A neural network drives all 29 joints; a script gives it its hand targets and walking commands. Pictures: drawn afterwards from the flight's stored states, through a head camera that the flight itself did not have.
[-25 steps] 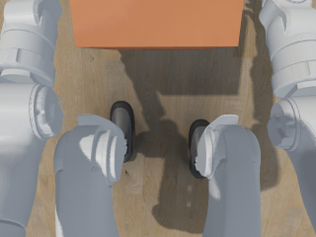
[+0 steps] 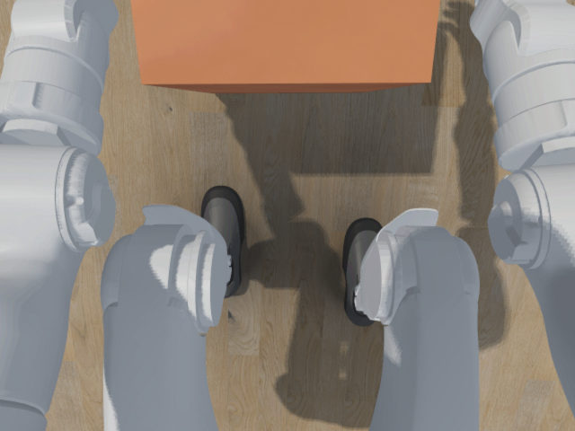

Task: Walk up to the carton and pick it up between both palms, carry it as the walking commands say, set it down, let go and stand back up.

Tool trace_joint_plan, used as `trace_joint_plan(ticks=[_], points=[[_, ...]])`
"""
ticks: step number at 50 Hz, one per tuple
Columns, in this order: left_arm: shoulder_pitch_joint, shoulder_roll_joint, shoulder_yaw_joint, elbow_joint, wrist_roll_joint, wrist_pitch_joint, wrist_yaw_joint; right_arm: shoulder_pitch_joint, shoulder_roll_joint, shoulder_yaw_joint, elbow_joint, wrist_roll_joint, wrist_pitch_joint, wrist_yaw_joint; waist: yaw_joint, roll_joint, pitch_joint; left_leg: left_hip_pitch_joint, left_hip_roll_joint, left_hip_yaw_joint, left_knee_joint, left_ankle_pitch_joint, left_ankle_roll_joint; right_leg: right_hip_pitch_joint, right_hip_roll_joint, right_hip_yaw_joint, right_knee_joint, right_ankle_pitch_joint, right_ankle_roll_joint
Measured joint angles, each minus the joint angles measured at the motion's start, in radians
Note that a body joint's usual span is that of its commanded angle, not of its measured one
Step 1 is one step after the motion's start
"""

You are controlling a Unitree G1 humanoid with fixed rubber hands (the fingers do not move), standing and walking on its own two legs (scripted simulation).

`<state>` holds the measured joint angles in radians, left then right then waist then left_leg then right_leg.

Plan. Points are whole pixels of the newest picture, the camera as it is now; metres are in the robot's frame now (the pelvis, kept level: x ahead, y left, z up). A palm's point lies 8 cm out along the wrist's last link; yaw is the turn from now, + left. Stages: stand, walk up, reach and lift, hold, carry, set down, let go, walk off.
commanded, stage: reach and lift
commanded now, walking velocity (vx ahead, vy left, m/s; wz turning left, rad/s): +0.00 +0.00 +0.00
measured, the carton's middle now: out of the picture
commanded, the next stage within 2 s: none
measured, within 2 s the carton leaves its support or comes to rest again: leaves its support in 1.16 s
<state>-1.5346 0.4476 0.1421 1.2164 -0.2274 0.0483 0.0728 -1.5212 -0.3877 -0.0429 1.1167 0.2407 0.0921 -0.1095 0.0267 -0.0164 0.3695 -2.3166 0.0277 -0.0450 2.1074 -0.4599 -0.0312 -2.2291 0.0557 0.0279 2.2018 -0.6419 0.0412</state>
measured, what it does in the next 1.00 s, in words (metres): stands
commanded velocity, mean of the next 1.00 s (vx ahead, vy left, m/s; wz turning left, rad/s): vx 0.00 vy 0.00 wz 0.00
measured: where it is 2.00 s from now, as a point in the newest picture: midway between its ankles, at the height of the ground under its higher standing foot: (292, 274)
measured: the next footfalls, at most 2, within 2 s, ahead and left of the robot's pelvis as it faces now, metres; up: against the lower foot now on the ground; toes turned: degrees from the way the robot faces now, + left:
none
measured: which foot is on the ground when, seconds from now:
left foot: down 0.00-1.00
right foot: down 0.00-1.00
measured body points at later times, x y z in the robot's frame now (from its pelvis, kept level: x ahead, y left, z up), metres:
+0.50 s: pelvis +0.00 +0.00 +0.01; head +0.38 +0.02 +0.23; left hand +0.57 +0.21 -0.18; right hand +0.58 -0.12 -0.18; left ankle +0.14 +0.14 -0.34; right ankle +0.09 -0.12 -0.34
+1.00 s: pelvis +0.01 +0.01 -0.01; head +0.38 +0.01 +0.23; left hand +0.57 +0.21 -0.18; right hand +0.58 -0.12 -0.18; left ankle +0.14 +0.14 -0.34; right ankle +0.10 -0.12 -0.34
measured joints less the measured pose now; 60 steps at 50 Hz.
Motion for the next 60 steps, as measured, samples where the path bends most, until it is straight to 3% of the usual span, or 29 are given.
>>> trace_joint_plan(ticks=[26, 33, 40, 49, 60], points=[[-0.041, -0.057, -0.057, -0.009, -0.006, -0.01, 0.049, -0.047, 0.057, 0.033, 0.02, -0.015, -0.03, -0.047, 0.009, 0.001, 0.036, 0.027, -0.018, 0.001, -0.019, -0.004, -0.005, 0.022, 0.004, 0.011, -0.025, 0.007, 0.009], [-0.039, -0.066, -0.034, -0.008, 0.024, 0.012, 0.044, -0.061, 0.075, -0.038, 0.035, -0.076, -0.003, -0.044, 0.014, 0.007, 0.036, 0.028, -0.021, -0.001, -0.002, -0.009, -0.005, 0.022, 0.014, 0.016, -0.012, 0.007, 0.015], [0.01, -0.078, 0.051, -0.082, 0.093, 0.081, 0.009, -0.023, 0.111, -0.144, -0.039, -0.173, 0.064, 0.002, 0.016, 0.01, 0.016, 0.011, -0.017, 0.005, 0.039, -0.025, -0.003, 0.001, 0.03, 0.027, 0.028, -0.003, 0.024], [0.062, -0.092, 0.095, -0.166, 0.114, 0.128, -0.014, 0.033, 0.139, -0.194, -0.132, -0.207, 0.105, 0.018, 0.016, 0.008, 0.006, 0.009, -0.018, 0.005, 0.061, -0.042, -0.006, -0.004, 0.034, 0.029, 0.049, -0.017, 0.022], [0.122, -0.128, 0.062, -0.25, 0.111, 0.181, 0.044, 0.11, 0.14, -0.16, -0.217, -0.165, 0.148, -0.023, 0.015, -0.006, -0.077, -0.006, -0.029, -0.007, 0.041, -0.051, -0.015, -0.021, 0.041, 0.026, 0.021, -0.017, 0.024]])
